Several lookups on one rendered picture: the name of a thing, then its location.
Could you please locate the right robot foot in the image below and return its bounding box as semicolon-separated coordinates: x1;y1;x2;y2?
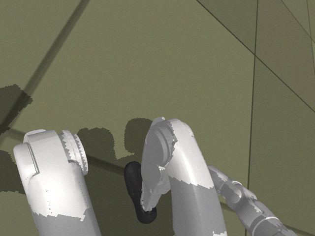
124;161;157;224

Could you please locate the right robot arm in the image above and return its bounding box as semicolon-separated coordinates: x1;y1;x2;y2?
220;179;298;236

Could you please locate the right robot hand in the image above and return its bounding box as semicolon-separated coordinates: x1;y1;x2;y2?
207;165;232;196

